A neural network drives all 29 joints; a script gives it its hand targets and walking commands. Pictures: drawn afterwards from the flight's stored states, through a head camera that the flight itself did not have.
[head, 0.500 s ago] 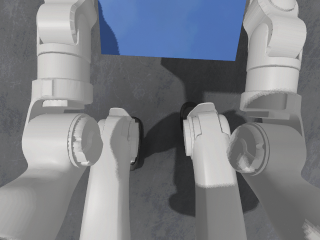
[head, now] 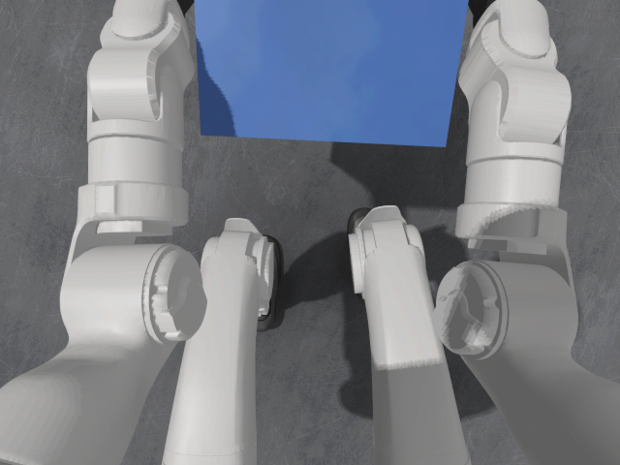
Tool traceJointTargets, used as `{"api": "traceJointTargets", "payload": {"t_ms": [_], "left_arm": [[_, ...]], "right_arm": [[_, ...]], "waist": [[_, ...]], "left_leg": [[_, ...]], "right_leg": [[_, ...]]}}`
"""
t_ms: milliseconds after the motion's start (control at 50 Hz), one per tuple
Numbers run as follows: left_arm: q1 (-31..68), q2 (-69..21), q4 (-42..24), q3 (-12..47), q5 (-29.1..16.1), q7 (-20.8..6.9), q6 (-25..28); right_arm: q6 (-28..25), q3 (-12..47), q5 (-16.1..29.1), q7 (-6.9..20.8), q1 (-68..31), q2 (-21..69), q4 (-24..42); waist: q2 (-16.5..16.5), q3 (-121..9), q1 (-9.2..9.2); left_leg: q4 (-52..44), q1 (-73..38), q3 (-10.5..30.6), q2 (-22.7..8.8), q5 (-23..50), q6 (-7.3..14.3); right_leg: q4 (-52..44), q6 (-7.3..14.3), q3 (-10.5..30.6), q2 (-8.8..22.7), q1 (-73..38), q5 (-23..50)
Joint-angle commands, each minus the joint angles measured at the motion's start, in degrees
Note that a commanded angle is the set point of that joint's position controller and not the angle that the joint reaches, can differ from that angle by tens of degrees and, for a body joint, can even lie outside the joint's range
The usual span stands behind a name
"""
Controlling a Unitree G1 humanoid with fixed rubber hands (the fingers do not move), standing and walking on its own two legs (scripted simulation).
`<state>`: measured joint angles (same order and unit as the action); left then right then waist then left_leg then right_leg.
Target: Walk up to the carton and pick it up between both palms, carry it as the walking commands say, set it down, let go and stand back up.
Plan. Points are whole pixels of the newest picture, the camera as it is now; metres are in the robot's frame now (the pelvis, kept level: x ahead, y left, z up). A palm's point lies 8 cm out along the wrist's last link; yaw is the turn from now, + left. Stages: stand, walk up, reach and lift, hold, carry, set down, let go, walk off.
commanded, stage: reach and lift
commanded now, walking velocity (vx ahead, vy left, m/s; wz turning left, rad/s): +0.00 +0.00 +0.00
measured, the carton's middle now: (328, 27) +0.54 -0.04 -0.16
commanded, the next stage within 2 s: none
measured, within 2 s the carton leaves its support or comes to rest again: neither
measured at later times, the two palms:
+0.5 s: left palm out of the picture +0.53 +0.11 -0.02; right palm out of the picture +0.51 -0.18 -0.02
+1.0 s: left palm out of the picture +0.51 +0.11 +0.05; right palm out of the picture +0.49 -0.17 +0.06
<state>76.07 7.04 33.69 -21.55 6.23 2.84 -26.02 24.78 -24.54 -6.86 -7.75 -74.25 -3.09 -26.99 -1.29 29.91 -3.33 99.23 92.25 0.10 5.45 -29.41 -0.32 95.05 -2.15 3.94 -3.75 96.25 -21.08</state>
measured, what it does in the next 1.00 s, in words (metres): rises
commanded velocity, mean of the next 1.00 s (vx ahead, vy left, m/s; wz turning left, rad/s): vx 0.00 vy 0.00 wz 0.00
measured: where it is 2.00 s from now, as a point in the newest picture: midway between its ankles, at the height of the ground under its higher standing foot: (315, 287)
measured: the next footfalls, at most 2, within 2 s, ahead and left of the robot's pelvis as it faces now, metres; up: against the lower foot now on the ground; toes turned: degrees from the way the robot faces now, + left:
none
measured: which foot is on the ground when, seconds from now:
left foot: down 0.00-1.00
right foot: down 0.00-1.00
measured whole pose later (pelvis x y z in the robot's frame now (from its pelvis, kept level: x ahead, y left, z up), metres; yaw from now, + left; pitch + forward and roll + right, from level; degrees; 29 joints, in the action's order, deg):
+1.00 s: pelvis +0.01 +0.00 +0.11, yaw -1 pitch +14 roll +1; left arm 59.8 1.6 28.8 -21.9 7.6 1.7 -24.7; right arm 24.2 -21.6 -8.8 -7.2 -59.1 1.7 -23.1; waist -1.4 27.7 -3.0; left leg 75.2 64.5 1.4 5.0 -24.3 0.0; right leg 71.8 -1.6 4.7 -3.2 68.2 -17.1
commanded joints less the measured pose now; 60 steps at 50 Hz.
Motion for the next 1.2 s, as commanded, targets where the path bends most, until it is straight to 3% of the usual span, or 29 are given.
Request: {"api": "traceJointTargets", "payload": {"t_ms": [0, 40, 80, 100, 120, 180, 200, 280, 300, 320, 340, 400, 480, 500, 540, 560, 600, 620, 660, 760, 800, 900, 960, 1020, 1040, 1060, 1120, 1180], "left_arm": [[47.7, -59.2, -7.4, 36.5, -12.6, -16.1, 2.7], [47.3, -59.2, -8.4, 37.1, -12.1, -16.2, 2.6], [46.4, -59.0, -5.7, 35.2, -11.3, -16.3, 2.6], [45.9, -59.9, -6.2, 35.7, -11.5, -16.3, 2.7], [46.8, -59.6, -8.4, 37.0, -11.8, -16.4, 2.8], [45.9, -60.8, -9.3, 38.2, -12.7, -16.2, 2.8], [44.6, -60.0, -8.0, 38.0, -12.4, -16.3, 2.8], [44.5, -60.8, -9.3, 38.0, -12.5, -16.3, 2.9], [42.8, -60.3, -7.7, 37.2, -11.8, -16.3, 2.8], [43.1, -61.0, -7.1, 37.5, -11.8, -16.5, 2.7], [44.1, -61.4, -9.4, 38.7, -12.3, -16.5, 2.9], [43.4, -61.6, -7.5, 38.2, -11.8, -16.7, 3.0], [42.6, -62.1, -8.8, 39.1, -12.3, -16.7, 3.2], [41.8, -62.7, -9.4, 40.2, -12.8, -16.7, 3.1], [39.4, -62.7, -8.3, 39.2, -12.0, -16.6, 3.1], [38.2, -63.4, -8.4, 39.6, -12.0, -16.6, 3.0], [38.4, -62.9, -9.3, 39.3, -11.5, -16.7, 3.3], [38.6, -63.7, -9.8, 40.1, -11.9, -16.6, 3.5], [38.1, -63.7, -11.3, 40.9, -12.1, -16.5, 3.6], [36.3, -63.2, -11.9, 41.1, -11.5, -16.5, 3.9], [34.8, -63.4, -9.5, 40.3, -11.2, -16.8, 3.8], [33.8, -63.9, -11.2, 40.8, -10.4, -17.2, 4.2], [32.3, -64.5, -11.4, 41.5, -10.7, -17.6, 4.2], [30.4, -65.8, -9.1, 40.5, -9.7, -18.0, 4.3], [29.3, -66.0, -9.0, 40.5, -9.6, -18.2, 4.4], [28.5, -65.9, -7.9, 39.7, -8.9, -18.5, 4.5], [26.1, -67.6, -7.2, 38.6, -8.2, -19.4, 4.9], [21.2, -69.5, -1.9, 35.1, -5.5, -19.8, 5.0]], "right_arm": [[1.7, 40.8, 11.8, 17.9, -39.1, 60.5, -2.6], [1.9, 41.4, 11.7, 17.8, -37.2, 61.2, -2.0], [1.9, 40.4, 11.4, 17.9, -37.0, 61.1, -4.1], [1.9, 40.9, 11.3, 18.0, -36.5, 62.4, -4.2], [1.8, 41.7, 12.0, 18.1, -36.4, 62.6, -3.1], [1.5, 42.7, 12.0, 17.9, -35.4, 62.4, -1.5], [1.4, 43.0, 12.3, 17.7, -35.8, 62.6, -1.3], [1.7, 43.3, 12.0, 17.5, -35.1, 62.6, -0.6], [1.8, 43.4, 11.7, 17.5, -34.7, 63.2, -1.5], [1.7, 42.4, 11.4, 17.6, -34.0, 62.5, -2.3], [1.6, 43.3, 11.6, 17.7, -33.3, 63.1, -1.5], [1.4, 42.6, 11.0, 17.9, -32.3, 62.9, -2.8], [1.4, 44.3, 11.5, 17.9, -31.8, 63.7, -1.1], [1.2, 44.8, 11.8, 17.8, -31.6, 64.1, -0.1], [1.3, 44.5, 11.3, 18.0, -29.4, 64.1, -1.0], [1.1, 44.6, 11.1, 18.1, -29.3, 63.9, -0.1], [1.2, 45.4, 11.6, 18.2, -28.9, 64.8, 0.1], [1.1, 45.6, 11.4, 18.2, -28.6, 65.0, 0.2], [1.0, 46.0, 11.2, 18.2, -27.5, 65.0, 0.7], [0.7, 47.1, 10.9, 18.3, -25.7, 65.6, 1.2], [0.6, 46.8, 10.7, 18.2, -25.4, 65.4, 1.0], [0.8, 46.2, 9.6, 18.7, -20.6, 66.5, -1.5], [0.3, 47.1, 9.7, 18.7, -20.9, 67.1, 1.1], [0.1, 45.5, 8.4, 18.9, -18.8, 67.5, -0.8], [0.0, 46.1, 8.6, 19.1, -18.7, 68.1, -0.2], [0.0, 45.3, 7.7, 19.1, -17.2, 68.5, -1.4], [-0.3, 45.0, 6.7, 19.4, -14.4, 70.7, -1.7], [-0.5, 40.5, 3.8, 20.2, -9.4, 72.5, -6.9]], "waist": [[0.9, -132.1, -0.3], [0.8, -134.0, -0.14], [0.8, -129.2, 0.5], [1.6, -130.4, 0.67], [0.4, -132.1, 0.71], [0.6, -134.8, -0.4], [0.6, -133.6, 0.73], [1.8, -132.4, 0.16], [2.2, -130.4, 1.13], [1.0, -128.7, 0.18], [0.5, -131.0, -0.04], [-0.6, -128.7, -0.36], [0.4, -131.0, -0.03], [0.9, -132.6, -0.76], [0.0, -130.8, 0.08], [0.4, -131.2, -0.4], [0.6, -130.0, 0.95], [1.2, -130.0, -0.07], [0.2, -130.7, -0.03], [1.3, -129.1, 0.76], [1.1, -125.9, 1.06], [0.5, -123.1, 0.56], [0.5, -123.6, 0.25], [0.5, -117.1, -0.57], [0.1, -117.1, 0.5], [0.8, -113.3, -0.21], [1.1, -109.9, -0.03], [1.0, -96.3, -0.59]], "left_leg": [[-14.3, -22.8, -1.8, 3.9, 5.7, 0.2], [-15.0, -24.4, -1.6, 3.8, 7.4, 0.0], [-15.9, -22.1, -1.8, 3.7, 4.6, 0.2], [-17.0, -24.0, -1.4, 3.9, 4.9, 0.4], [-17.2, -25.4, -1.5, 3.8, 6.0, 0.2], [-17.6, -28.3, -1.2, 4.0, 9.0, 0.0], [-18.2, -27.7, -1.3, 3.9, 8.8, 0.1], [-20.3, -28.5, -0.6, 3.9, 6.8, 0.3], [-20.7, -28.0, -0.7, 3.9, 6.2, 0.5], [-21.4, -27.9, -0.5, 3.7, 4.9, 0.2], [-21.6, -29.9, -0.4, 3.8, 6.5, 0.0], [-23.0, -30.3, -0.4, 3.6, 5.3, 0.0], [-24.4, -33.0, -0.2, 3.7, 7.2, 0.0], [-24.9, -34.7, 0.2, 3.8, 8.7, 0.1], [-25.8, -35.1, 0.2, 3.6, 8.5, -0.1], [-26.5, -36.0, 0.5, 3.7, 8.9, 0.0], [-27.5, -35.9, 0.3, 3.5, 8.9, 0.0], [-28.0, -36.7, 0.8, 3.6, 9.2, 0.1], [-28.8, -38.1, 0.9, 3.7, 10.3, -0.1], [-31.3, -40.3, 1.3, 3.4, 10.0, 0.0], [-32.5, -39.5, 1.2, 3.3, 8.6, 0.1], [-35.1, -41.5, 1.7, 2.9, 9.1, -0.1], [-36.9, -43.4, 1.8, 2.9, 10.0, 0.0], [-38.9, -42.5, 2.2, 2.6, 7.8, 0.0], [-39.8, -42.9, 2.0, 2.6, 8.0, 0.0], [-40.2, -41.0, 1.9, 2.5, 7.7, 0.0], [-42.0, -41.4, 1.8, 2.4, 8.7, 0.3], [-44.9, -39.1, 2.5, 2.2, 5.9, 0.6]], "right_leg": [[-8.3, 0.9, -5.1, -4.5, -46.7, 6.6], [-9.0, 0.8, -4.6, -4.5, -49.1, 8.5], [-10.1, 0.7, -4.2, -4.3, -47.6, 5.6], [-10.6, 0.6, -4.9, -4.6, -48.3, 5.4], [-10.8, 0.7, -4.8, -4.6, -49.1, 6.7], [-11.6, 0.6, -4.6, -4.7, -51.7, 9.5], [-11.8, 0.5, -4.5, -4.6, -51.5, 9.3], [-13.8, 0.4, -4.1, -4.6, -53.9, 7.0], [-14.5, 0.2, -3.8, -4.5, -53.9, 6.2], [-15.1, 0.5, -3.8, -4.4, -53.0, 5.1], [-15.4, 0.6, -3.7, -4.5, -54.6, 6.9], [-16.7, 0.8, -3.7, -4.3, -54.1, 5.7], [-18.2, 0.5, -3.3, -4.5, -57.8, 7.4], [-18.4, 0.5, -3.9, -4.6, -58.8, 9.0], [-19.2, 0.7, -3.3, -4.4, -59.2, 8.4], [-19.7, 0.7, -3.4, -4.6, -59.8, 8.8], [-20.7, 0.6, -2.9, -4.5, -60.7, 8.7], [-21.0, 0.5, -3.3, -4.6, -61.2, 9.3], [-21.7, 0.8, -3.0, -4.5, -62.8, 10.6], [-23.9, 0.8, -2.7, -4.4, -64.9, 9.8], [-25.4, 0.7, -2.1, -4.1, -65.5, 8.2], [-28.0, 1.2, -1.7, -4.0, -67.3, 8.9], [-29.5, 1.0, -1.8, -4.0, -70.2, 10.1], [-31.5, 1.2, -1.7, -3.7, -68.9, 7.7], [-32.2, 1.4, -1.3, -3.6, -70.8, 8.0], [-33.0, 1.4, -1.0, -3.4, -70.4, 7.8], [-34.9, 1.4, -0.9, -3.2, -72.6, 8.8], [-37.6, 2.0, -1.1, -2.7, -67.0, 5.4]]}}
